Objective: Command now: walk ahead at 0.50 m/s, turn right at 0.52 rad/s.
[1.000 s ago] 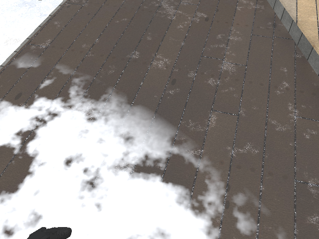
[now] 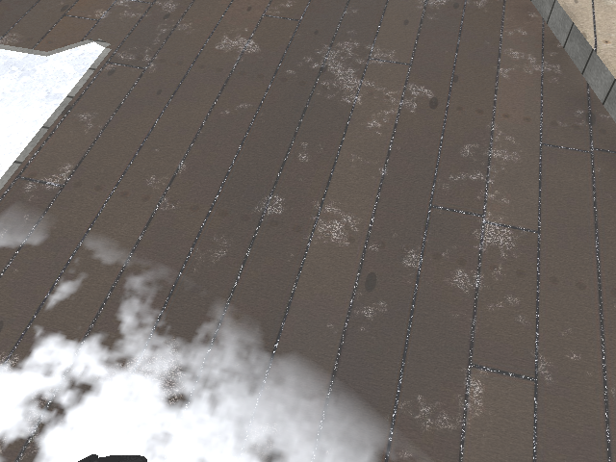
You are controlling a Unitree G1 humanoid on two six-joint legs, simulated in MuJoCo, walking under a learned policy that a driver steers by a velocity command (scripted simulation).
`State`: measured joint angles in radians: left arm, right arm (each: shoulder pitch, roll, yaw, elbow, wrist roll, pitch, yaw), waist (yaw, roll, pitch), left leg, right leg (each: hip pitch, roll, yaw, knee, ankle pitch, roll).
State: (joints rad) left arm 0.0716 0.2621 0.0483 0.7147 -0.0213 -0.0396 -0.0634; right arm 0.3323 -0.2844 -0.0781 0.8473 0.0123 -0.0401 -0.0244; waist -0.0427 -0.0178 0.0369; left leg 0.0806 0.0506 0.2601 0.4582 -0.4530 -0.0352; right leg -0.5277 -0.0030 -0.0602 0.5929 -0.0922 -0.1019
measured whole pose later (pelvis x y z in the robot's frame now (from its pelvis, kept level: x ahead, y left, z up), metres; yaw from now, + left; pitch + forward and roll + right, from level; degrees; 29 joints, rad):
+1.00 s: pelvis +0.52 -0.10 +0.01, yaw -23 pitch +2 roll +1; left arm 0.04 0.26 0.04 0.61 0.00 -0.07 -0.03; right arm 0.40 -0.30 -0.05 0.91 0.02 -0.06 0.00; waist -0.09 0.00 0.03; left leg -0.10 0.03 0.01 0.69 -0.46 -0.01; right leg -0.47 0.00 -0.03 0.56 -0.13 -0.06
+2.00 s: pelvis +0.95 -0.21 +0.01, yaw +9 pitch +2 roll +0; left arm 0.12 0.28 0.05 0.71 0.03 -0.04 0.01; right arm 0.18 -0.32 -0.08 0.67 0.01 0.04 -0.03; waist -0.02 0.03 0.01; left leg -0.35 -0.14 -0.21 0.76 -0.49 0.01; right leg -0.39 0.04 0.06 0.53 -0.16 0.01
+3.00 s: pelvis +0.98 -0.17 +0.02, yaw +11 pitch -2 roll +0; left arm 0.18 0.24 0.04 1.04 0.00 0.01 0.05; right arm 0.24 -0.23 -0.03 0.95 0.00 -0.01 -0.02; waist 0.01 -0.01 0.04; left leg -0.13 -0.04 -0.05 0.48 -0.31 0.02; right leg -0.22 -0.04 0.05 0.47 -0.23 0.06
